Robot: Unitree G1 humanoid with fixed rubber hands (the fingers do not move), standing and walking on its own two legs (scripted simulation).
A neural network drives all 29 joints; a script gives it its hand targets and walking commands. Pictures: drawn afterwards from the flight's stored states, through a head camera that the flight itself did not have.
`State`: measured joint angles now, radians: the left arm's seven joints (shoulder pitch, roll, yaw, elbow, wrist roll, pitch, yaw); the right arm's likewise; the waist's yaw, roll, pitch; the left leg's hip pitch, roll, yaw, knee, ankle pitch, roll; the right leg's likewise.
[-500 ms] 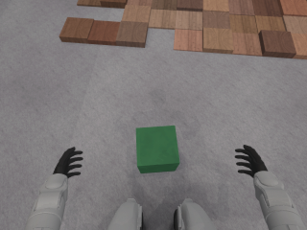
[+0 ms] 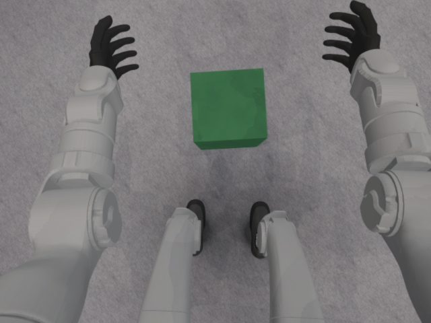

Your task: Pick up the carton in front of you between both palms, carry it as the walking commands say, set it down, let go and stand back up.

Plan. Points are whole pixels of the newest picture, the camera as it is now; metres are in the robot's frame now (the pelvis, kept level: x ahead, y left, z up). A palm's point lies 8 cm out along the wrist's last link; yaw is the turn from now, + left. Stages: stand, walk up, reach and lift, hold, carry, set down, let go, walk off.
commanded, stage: reach and lift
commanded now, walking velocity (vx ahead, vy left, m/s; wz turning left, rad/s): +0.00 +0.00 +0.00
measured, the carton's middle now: (227, 114) +0.54 +0.01 -0.53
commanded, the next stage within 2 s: none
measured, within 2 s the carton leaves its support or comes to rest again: leaves its support in 1.88 s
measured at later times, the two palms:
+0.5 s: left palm (146, 95) +0.52 +0.21 -0.27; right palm (311, 87) +0.55 -0.18 -0.27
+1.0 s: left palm (167, 113) +0.52 +0.20 -0.45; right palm (288, 107) +0.55 -0.17 -0.45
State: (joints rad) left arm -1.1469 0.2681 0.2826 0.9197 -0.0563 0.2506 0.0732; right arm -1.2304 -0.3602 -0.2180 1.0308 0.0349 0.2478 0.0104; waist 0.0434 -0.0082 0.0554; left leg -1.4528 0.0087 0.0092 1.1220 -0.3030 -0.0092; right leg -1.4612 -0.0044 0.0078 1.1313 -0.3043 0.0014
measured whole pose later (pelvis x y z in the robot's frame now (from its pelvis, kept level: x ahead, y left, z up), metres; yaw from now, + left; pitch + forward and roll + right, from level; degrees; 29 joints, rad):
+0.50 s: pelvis +0.03 +0.00 -0.11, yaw +1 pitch +54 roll +1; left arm -1.12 0.22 0.34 0.90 -0.03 0.06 0.08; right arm -1.19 -0.29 -0.26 0.97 -0.01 0.07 -0.05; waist 0.03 -0.01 -0.08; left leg -2.02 -0.01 -0.01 1.57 -0.49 -0.02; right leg -2.02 0.01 0.03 1.58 -0.49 0.01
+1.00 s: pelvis -0.02 +0.00 -0.27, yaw +1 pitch +39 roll +1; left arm -1.51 0.35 0.13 1.15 -0.23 0.07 0.13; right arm -1.58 -0.43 -0.04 1.22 0.22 0.07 -0.09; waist 0.03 0.01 0.38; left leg -2.28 -0.02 -0.01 2.14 -0.54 -0.03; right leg -2.29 0.02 0.03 2.15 -0.54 0.02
